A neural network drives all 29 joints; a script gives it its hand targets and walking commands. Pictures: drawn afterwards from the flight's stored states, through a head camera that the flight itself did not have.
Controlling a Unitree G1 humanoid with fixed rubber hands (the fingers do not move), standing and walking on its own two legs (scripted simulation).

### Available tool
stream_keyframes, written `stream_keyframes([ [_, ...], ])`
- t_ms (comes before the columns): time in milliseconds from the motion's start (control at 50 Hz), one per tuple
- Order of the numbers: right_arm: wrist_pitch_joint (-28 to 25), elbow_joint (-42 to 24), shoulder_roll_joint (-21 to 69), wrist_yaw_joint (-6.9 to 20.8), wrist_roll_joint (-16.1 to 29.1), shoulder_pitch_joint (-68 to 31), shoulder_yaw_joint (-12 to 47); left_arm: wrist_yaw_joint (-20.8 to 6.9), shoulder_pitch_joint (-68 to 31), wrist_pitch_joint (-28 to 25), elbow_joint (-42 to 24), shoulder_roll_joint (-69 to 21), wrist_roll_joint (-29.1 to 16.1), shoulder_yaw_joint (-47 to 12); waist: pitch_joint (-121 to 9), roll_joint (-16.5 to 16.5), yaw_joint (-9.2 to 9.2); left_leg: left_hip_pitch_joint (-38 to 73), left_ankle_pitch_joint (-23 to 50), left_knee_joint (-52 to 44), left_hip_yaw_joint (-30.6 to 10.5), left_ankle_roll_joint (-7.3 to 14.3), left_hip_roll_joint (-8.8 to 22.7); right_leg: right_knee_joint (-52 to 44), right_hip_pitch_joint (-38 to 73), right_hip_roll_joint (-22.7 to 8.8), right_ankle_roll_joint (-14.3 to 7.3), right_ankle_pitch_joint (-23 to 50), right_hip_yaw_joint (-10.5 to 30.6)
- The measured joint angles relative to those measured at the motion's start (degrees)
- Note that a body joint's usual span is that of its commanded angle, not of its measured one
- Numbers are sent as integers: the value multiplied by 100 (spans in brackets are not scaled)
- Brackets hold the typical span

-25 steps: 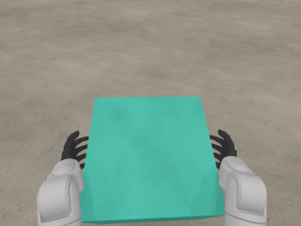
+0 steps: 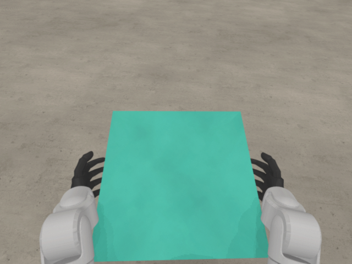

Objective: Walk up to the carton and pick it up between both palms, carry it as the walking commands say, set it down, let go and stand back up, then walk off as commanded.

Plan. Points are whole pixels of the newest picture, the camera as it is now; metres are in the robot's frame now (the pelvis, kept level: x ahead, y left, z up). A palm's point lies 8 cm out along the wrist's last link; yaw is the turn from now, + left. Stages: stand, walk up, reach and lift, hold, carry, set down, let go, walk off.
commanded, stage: carry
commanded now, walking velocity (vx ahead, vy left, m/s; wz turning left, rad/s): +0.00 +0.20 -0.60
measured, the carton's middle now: (177, 187) +0.29 +0.00 +0.02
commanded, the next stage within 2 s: none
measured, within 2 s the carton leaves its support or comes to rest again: neither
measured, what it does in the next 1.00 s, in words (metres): steps to the left, turning right: right foot, then left foot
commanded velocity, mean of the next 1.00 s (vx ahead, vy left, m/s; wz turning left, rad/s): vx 0.00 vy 0.20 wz -0.60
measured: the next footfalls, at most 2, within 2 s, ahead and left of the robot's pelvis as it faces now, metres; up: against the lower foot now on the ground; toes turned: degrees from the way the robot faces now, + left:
right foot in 0.30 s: +0.01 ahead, -0.10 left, +0.00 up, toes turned -16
left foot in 0.68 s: +0.08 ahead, +0.17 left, +0.00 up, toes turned -17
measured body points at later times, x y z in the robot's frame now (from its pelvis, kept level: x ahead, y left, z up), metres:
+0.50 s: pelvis -0.01 +0.02 +0.01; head +0.00 +0.00 +0.46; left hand +0.28 +0.13 +0.10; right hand +0.18 -0.22 +0.09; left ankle +0.02 +0.16 -0.65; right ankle -0.03 -0.09 -0.72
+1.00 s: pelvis +0.02 +0.13 +0.00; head +0.02 +0.14 +0.45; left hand +0.34 +0.13 +0.10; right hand +0.11 -0.16 +0.10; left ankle +0.05 +0.18 -0.72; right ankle -0.06 +0.07 -0.70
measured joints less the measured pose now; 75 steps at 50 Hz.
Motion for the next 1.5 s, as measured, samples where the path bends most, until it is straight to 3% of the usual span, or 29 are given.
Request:
stream_keyframes([
  [40, -9, -15, 1, 1, 14, 5, -3, 5, 9, 0, -32, 0, 10, -13, -12, -37, -12, -14, 103, -9, 71, 40, 10, 58, -66, 3, 27, -13, 66],
  [80, -34, 23, 1, -3, 32, -25, 29, 5, 34, 0, -83, 1, 26, 14, -10, -75, 10, -9, 107, 11, 193, 233, 41, 317, -223, -17, -55, -71, 20],
  [180, -64, 63, 4, -19, 16, -31, 131, 1, 140, -11, -178, 0, -6, 84, 51, -58, 97, 200, 97, -145, 628, 296, 210, 1877, -788, -226, -204, -717, -720],
  [240, -23, -72, 6, -48, -4, 11, 160, -28, 125, -24, -191, 2, -38, 94, 79, -47, 32, 274, 83, -126, 788, 267, 249, 1606, -597, -296, -241, -651, -956],
  [300, 26, -184, 2, -91, -11, 1, 169, -69, 46, -23, -181, 2, -36, 109, 23, -28, -28, 136, -128, 287, 886, 211, 345, 507, -136, -244, -375, -289, -992],
  [320, 24, -160, -2, -92, -18, 17, 128, -68, 30, -61, -78, -2, -38, 76, 3, 44, -18, -6, -482, 566, 729, 11, 365, 512, -172, -187, -426, -299, -981],
  [380, 64, 27, 3, -100, -29, 69, 97, -52, 100, -66, 143, -1, -27, 55, 60, 81, 1, -540, -1233, 1948, -352, -490, 21, 325, -146, -104, -464, -152, -789],
  [440, 23, 135, 1, -118, 3, 71, 144, -71, 193, -98, 142, -10, -5, 94, 173, 12, -30, -743, -882, 2619, -931, -631, -185, -111, -17, -87, -393, 172, -505],
  [540, -148, -95, 0, -121, 87, -11, 142, -82, 152, -257, -147, -7, -2, 68, 225, -164, -83, -553, -814, 2023, -1235, -661, -360, -495, -72, -179, -230, 501, -66],
  [600, -193, -191, -1, -113, 107, -56, 122, -77, 95, -275, -260, -4, 12, 45, 165, -264, -74, -223, -843, 1164, -1234, -622, -475, -602, -173, -237, -83, 623, 183],
  [660, -197, -178, -1, -99, 120, -59, 106, -51, 88, -217, -313, -5, 36, 19, 60, -369, -37, 446, -603, -328, -1056, -557, -562, -505, -322, -240, 105, 633, 449],
  [700, -224, -83, 6, -95, 108, -46, 142, -39, 88, -176, -291, 4, 51, 47, -29, -417, -54, 595, 130, -798, -886, -316, -526, 137, -639, -200, 6, 86, 443],
  [740, -233, 115, 7, -81, 99, 24, 178, -6, 175, -91, -223, 0, 32, 87, -52, -398, 17, 555, 68, -541, -721, -65, -408, 1379, -1055, -187, -60, -835, -13],
  [780, -202, 195, 10, -37, 79, 131, 153, 30, 239, 1, -162, -5, 16, 53, -27, -347, 86, 712, -45, -591, -555, 42, -305, 2404, -1278, -230, -75, -905, -441],
  [820, -200, 166, 17, -14, 67, 216, 114, 58, 251, 26, -134, -4, -9, -1, 2, -315, 111, 863, -43, -723, -385, 91, -259, 2834, -1299, -282, -72, -731, -715],
  [900, -217, -22, 15, -38, 74, 206, 98, 49, 130, -10, -187, 2, -11, -30, 17, -221, 24, 927, -74, -744, -50, 197, -215, 2478, -1010, -277, -79, -717, -991],
  [1020, -99, -148, 6, -145, 46, 36, 157, -38, -57, -31, -146, 5, 8, 85, -117, -21, -123, 670, -470, -141, 460, 281, -118, 606, -89, -207, -202, -438, -1224],
  [1060, -55, -143, -1, -161, 37, 13, 100, -53, -88, -73, -26, -1, 6, 52, -116, 150, -110, 412, -595, 414, 452, 156, 54, 27, 135, -94, -376, -146, -1242],
  [1100, -8, -82, 3, -164, 41, 68, 39, -39, -34, -113, 136, 0, -4, -5, -18, 219, -78, -11, -1105, 1375, -113, -277, 7, 51, 95, -32, -451, -151, -1131],
  [1140, 13, 12, 5, -162, 45, 118, 64, -39, 85, -115, 182, -4, -2, 2, 113, 150, -92, -382, -1286, 2235, -617, -510, -132, -104, 142, -67, -419, -20, -947],
  [1180, -14, 51, 4, -160, 76, 127, 101, -46, 189, -132, 106, -10, 8, 19, 242, 44, -114, -603, -1034, 2570, -909, -613, -184, -285, 167, -143, -341, 160, -737],
  [1300, -176, -228, 3, -134, 163, 52, 119, -38, 236, -255, -344, -12, 21, -34, 326, -221, -118, -458, -634, 1416, -1230, -648, -218, -559, -27, -392, -41, 513, -189],
  [1380, -205, -244, 1, -84, 158, -17, 81, -11, 174, -203, -457, -7, 75, -78, 145, -315, -70, 374, -300, -471, -1041, -552, -283, -318, -326, -447, 192, 491, 164],
  [1400, -235, -173, 6, -78, 149, -32, 108, -11, 144, -183, -438, 1, 88, -42, 99, -369, -70, 366, 196, -587, -960, -435, -305, 17, -511, -457, 104, 222, 199],
  [1440, -268, 47, 8, -78, 139, -1, 169, -1, 175, -103, -354, 0, 85, 43, 27, -379, -17, 252, 186, -322, -810, -211, -215, 1154, -948, -381, -22, -833, -65],
  [1500, -227, 187, 12, -29, 102, 141, 139, 35, 250, 12, -221, -6, 65, 9, 11, -301, 63, 434, 70, -449, -597, -66, -81, 2464, -1246, -325, -92, -1008, -599],
])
